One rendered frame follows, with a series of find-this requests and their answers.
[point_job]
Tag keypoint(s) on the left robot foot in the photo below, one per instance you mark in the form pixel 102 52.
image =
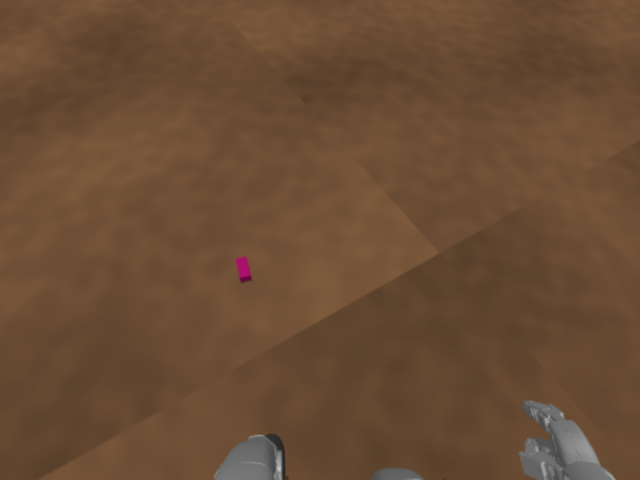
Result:
pixel 277 442

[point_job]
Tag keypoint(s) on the small box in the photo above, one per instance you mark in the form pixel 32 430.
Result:
pixel 243 269

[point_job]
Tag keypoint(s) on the right robot arm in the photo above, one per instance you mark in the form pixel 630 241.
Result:
pixel 584 470

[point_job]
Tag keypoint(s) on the right robot hand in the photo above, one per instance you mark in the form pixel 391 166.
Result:
pixel 545 460

